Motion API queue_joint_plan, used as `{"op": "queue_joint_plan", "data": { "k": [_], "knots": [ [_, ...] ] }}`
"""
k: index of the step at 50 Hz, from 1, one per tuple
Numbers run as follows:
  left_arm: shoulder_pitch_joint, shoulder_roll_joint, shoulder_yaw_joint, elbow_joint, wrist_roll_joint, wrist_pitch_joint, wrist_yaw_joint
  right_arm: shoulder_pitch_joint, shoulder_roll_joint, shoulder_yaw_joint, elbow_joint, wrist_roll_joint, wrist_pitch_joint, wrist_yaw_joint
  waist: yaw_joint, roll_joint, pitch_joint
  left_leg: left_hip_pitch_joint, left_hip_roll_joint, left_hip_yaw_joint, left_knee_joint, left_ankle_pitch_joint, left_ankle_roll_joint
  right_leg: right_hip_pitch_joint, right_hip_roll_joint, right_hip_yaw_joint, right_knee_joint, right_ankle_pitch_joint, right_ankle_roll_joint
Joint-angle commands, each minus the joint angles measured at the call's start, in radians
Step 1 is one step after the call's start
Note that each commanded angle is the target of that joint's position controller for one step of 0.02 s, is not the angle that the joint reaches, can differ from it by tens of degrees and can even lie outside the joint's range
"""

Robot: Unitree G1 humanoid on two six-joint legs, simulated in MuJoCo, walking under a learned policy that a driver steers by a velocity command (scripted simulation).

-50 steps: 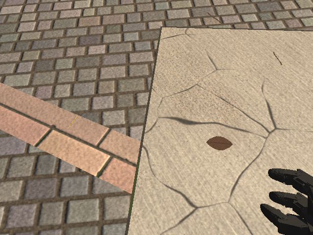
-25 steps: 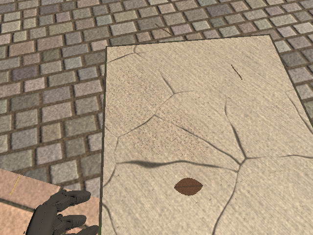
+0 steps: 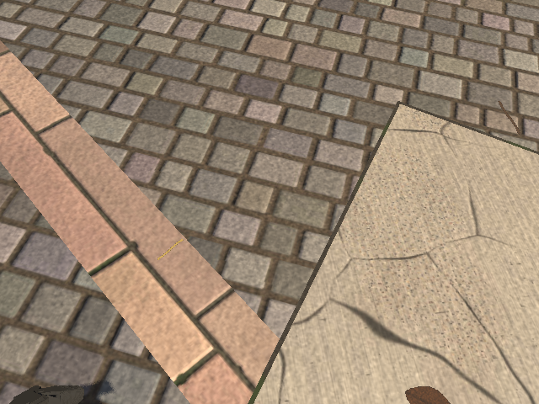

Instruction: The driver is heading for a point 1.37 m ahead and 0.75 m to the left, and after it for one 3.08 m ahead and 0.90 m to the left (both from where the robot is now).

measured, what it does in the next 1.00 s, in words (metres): steps to the left, turning left: right foot, then left foot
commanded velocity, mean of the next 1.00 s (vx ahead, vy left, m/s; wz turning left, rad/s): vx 0.57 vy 0.00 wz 0.82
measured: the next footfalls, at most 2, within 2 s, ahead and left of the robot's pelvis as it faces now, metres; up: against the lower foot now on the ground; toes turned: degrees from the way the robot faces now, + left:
right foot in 0.22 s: +0.12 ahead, -0.13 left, +0.00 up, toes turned +22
left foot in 0.80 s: +0.20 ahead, +0.35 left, +0.00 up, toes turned +49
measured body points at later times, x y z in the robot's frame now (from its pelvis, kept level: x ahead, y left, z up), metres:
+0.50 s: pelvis +0.08 -0.02 +0.00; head +0.08 -0.02 +0.45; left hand +0.01 +0.29 -0.09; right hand +0.36 -0.20 -0.07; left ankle +0.04 +0.15 -0.62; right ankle +0.09 -0.15 -0.74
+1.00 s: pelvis +0.25 +0.30 -0.01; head +0.25 +0.33 +0.44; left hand +0.16 +0.59 -0.11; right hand +0.47 +0.14 -0.12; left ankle +0.17 +0.32 -0.74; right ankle +0.38 +0.18 -0.64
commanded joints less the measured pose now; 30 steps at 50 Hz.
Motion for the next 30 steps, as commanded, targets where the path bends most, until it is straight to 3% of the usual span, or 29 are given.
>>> {"op": "queue_joint_plan", "data": {
  "k": [1, 7, 10, 11, 12, 13, 14, 15, 17, 20, 24, 27, 30],
  "knots": [
    [-0.026, 0.046, 0.005, -0.059, -0.009, -0.020, -0.005, -0.037, -0.181, -0.056, -0.091, 0.008, -0.008, -0.019, 0.009, 0.110, -0.208, 0.238, 0.200, -0.313, -0.122, 0.221, 0.154, -0.030, 0.027, 0.051, -0.146, 0.047, 0.017],
    [-0.013, 0.075, 0.012, -0.052, -0.018, -0.028, -0.026, -0.059, -0.186, -0.065, -0.113, 0.012, 0.006, -0.005, -0.004, 0.182, -0.182, 0.178, 0.166, -0.454, -0.114, 0.109, 0.141, 0.110, 0.060, 0.081, -0.360, 0.038, 0.006],
    [0.052, 0.095, 0.025, -0.035, -0.021, -0.038, -0.034, -0.098, -0.175, -0.063, -0.125, 0.022, 0.012, 0.000, 0.030, 0.192, -0.179, 0.135, 0.118, -0.490, -0.073, 0.089, 0.105, 0.268, 0.045, 0.069, -0.572, 0.120, -0.021],
    [0.115, 0.118, 0.036, -0.018, -0.021, -0.038, -0.031, -0.099, -0.152, -0.054, -0.127, 0.028, 0.014, 0.000, 0.051, 0.143, -0.215, 0.034, 0.071, -0.455, -0.032, -0.150, 0.072, 0.422, -0.023, 0.090, -0.666, 0.179, -0.051],
    [0.149, 0.171, 0.049, -0.024, -0.017, -0.028, -0.023, -0.016, -0.086, -0.035, -0.109, 0.024, 0.016, 0.003, 0.027, -0.050, -0.263, -0.142, -0.035, -0.310, 0.178, -0.484, 0.024, 0.608, -0.231, 0.278, -0.700, -0.017, -0.129],
    [0.171, 0.226, 0.056, -0.015, 0.012, -0.032, -0.028, -0.024, -0.100, -0.036, -0.144, 0.033, 0.002, 0.008, 0.017, -0.300, -0.180, -0.377, -0.102, -0.131, 0.409, -0.394, -0.003, 0.579, -0.384, 0.583, -0.835, -0.327, -0.242],
    [0.090, 0.188, 0.048, -0.052, 0.013, -0.046, -0.023, -0.052, -0.170, -0.048, -0.140, 0.020, -0.014, 0.010, 0.007, -0.259, -0.098, -0.453, 0.011, -0.101, 0.532, -0.287, -0.020, 0.528, -0.405, 0.574, -0.851, -0.399, -0.250],
    [0.054, 0.143, 0.036, -0.070, -0.003, -0.051, -0.008, -0.057, -0.196, -0.057, -0.121, 0.012, -0.019, 0.014, 0.012, -0.209, -0.074, -0.469, 0.035, -0.065, 0.587, -0.205, -0.038, 0.512, -0.357, 0.466, -0.851, -0.365, -0.215],
    [0.082, 0.121, 0.023, -0.074, -0.023, -0.055, 0.013, -0.028, -0.155, -0.047, -0.097, -0.001, -0.023, 0.021, 0.026, -0.125, -0.078, -0.495, 0.066, -0.009, 0.723, -0.123, -0.073, 0.539, -0.302, 0.320, -0.834, -0.281, -0.165],
    [0.188, 0.127, 0.015, -0.058, -0.007, -0.071, 0.010, -0.049, -0.100, -0.024, -0.116, 0.015, -0.035, 0.031, 0.066, -0.104, -0.051, -0.558, 0.117, 0.048, 0.822, -0.064, -0.092, 0.537, -0.280, 0.188, -0.843, -0.259, -0.156],
    [0.237, 0.144, 0.012, -0.050, 0.013, -0.081, 0.000, -0.067, -0.086, -0.014, -0.134, 0.029, -0.040, 0.031, 0.078, -0.126, -0.007, -0.604, 0.163, 0.035, 0.808, 0.016, -0.131, 0.526, -0.314, 0.093, -0.880, -0.231, -0.183],
    [0.259, 0.154, 0.015, -0.036, 0.018, -0.082, -0.003, -0.079, -0.069, -0.007, -0.137, 0.034, -0.041, 0.036, 0.077, -0.121, 0.028, -0.622, 0.187, 0.029, 0.747, 0.046, -0.136, 0.551, -0.343, 0.006, -0.900, -0.158, -0.192],
    [0.279, 0.166, 0.022, -0.017, 0.012, -0.076, -0.005, -0.115, -0.042, 0.006, -0.143, 0.036, -0.043, 0.052, 0.078, -0.099, 0.072, -0.625, 0.213, 0.053, 0.648, 0.059, -0.107, 0.592, -0.365, -0.091, -0.917, -0.095, -0.185]
  ]
}}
